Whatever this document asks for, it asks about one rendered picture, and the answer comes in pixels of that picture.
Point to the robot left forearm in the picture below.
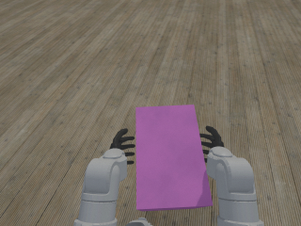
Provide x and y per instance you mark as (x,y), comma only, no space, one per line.
(101,189)

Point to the right robot hand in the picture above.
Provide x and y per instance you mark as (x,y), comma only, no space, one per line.
(215,138)

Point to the robot right forearm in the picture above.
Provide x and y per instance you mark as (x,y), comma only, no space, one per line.
(235,188)

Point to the carton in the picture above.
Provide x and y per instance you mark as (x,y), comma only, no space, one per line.
(170,166)

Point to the left robot hand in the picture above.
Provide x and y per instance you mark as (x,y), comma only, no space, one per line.
(117,141)

